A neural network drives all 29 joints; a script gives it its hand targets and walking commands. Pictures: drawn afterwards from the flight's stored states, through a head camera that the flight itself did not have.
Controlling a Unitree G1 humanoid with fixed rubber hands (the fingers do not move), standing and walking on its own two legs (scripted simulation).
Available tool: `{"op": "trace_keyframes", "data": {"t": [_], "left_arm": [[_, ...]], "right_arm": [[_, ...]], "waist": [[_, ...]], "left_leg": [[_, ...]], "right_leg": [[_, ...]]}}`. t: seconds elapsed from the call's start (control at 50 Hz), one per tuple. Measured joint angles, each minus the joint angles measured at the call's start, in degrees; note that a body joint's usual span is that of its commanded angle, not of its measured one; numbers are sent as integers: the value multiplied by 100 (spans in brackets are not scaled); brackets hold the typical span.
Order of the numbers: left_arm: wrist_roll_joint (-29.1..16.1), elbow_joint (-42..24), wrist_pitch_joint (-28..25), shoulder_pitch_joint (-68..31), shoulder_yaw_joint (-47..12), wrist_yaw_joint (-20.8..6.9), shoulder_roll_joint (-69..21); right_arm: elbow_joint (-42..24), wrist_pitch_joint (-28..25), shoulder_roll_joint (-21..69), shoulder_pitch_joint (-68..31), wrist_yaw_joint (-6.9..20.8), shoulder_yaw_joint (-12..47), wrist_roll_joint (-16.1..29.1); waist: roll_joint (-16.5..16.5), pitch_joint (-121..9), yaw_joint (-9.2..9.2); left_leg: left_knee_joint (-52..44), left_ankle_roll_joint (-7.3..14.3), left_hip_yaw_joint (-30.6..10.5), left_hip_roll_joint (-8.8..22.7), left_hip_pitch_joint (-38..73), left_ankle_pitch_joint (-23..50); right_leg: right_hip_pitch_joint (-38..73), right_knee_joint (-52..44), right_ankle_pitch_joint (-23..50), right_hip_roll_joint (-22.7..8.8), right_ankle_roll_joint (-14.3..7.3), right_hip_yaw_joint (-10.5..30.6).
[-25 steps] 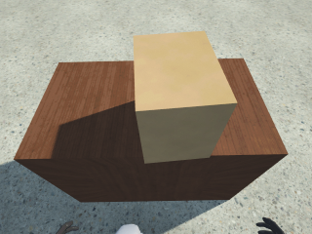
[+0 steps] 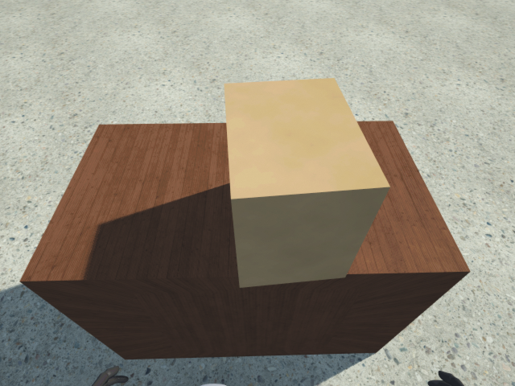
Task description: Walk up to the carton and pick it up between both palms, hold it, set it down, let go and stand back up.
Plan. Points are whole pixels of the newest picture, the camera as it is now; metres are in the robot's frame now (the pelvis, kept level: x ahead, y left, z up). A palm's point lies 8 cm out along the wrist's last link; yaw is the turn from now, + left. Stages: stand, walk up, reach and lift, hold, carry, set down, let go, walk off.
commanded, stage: walk up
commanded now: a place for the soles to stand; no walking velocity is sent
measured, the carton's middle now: (286, 183) +0.45 -0.02 +0.03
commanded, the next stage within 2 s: reach and lift in 0.92 s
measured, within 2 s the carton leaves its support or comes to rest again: neither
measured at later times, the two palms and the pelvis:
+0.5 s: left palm out of the picture +0.08 +0.27 -0.11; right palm out of the picture +0.11 -0.31 -0.10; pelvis +0.01 -0.02 +0.00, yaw +0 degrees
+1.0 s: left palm out of the picture +0.08 +0.26 -0.10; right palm out of the picture +0.11 -0.32 -0.10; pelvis +0.00 -0.03 +0.00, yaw +1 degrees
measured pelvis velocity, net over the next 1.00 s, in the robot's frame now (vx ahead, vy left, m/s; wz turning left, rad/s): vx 0.00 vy -0.03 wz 0.01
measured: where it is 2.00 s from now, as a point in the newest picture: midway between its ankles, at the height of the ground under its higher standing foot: outside the picture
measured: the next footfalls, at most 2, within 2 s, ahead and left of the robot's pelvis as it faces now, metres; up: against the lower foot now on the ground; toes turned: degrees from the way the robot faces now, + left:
none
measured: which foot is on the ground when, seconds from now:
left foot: down 0.00-1.00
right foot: down 0.00-1.00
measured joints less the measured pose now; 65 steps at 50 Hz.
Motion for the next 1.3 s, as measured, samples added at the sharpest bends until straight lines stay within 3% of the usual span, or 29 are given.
{"op": "trace_keyframes", "data": {"t": [0.08,0.14,0.22,0.96,0.98,1.04,1.12,1.22,1.3], "left_arm": [[0,41,-116,2,-1,0,-17],[0,132,-45,6,0,-7,-68],[0,130,5,5,0,-25,-56],[0,368,-97,5,0,-29,-49],[0,312,14,-8,0,-19,-49],[4,-274,1116,-371,1,90,-49],[25,-1180,1931,-799,-2,126,-59],[50,-2101,2123,-890,-1,141,-61],[57,-2300,1958,-879,0,141,-75]], "right_arm": [[4,140,-5,-6,0,0,0],[-2,172,-8,-33,0,0,0],[-2,159,-8,26,0,0,0],[104,109,-7,-408,0,0,0],[188,27,-7,-432,4,0,-47],[814,-442,-9,-787,188,-137,-315],[880,-724,-8,-1245,320,-307,-367],[754,-925,-2,-1338,336,-309,-368],[709,-1133,-1,-1179,336,-309,-341]], "waist": [[-23,53,1],[74,42,-1],[69,44,-1],[-53,44,0],[-51,47,2],[-9,151,2],[-2,441,1],[-97,449,0],[-231,445,-2]], "left_leg": [[264,-11,3,3,-61,-101],[258,-11,2,-72,-27,-410],[14,-12,2,-114,54,60],[-484,-65,5,-141,246,215],[-472,-65,5,-135,235,209],[-116,-65,6,-45,-44,35],[218,-65,6,-14,-207,-23],[231,-185,7,-29,-215,-57],[25,-203,17,-65,-112,15]], "right_leg": [[15,-574,1495,-85,75,-14],[20,-575,1368,-79,109,-27],[22,-574,1275,-112,109,-17],[22,-670,1319,-148,109,-21],[20,-670,1319,-147,109,-28],[-97,-533,1269,-145,110,-182],[-201,-268,1146,-146,109,-238],[-200,-269,1121,-169,109,-238],[-142,-374,1147,-209,109,-238]]}}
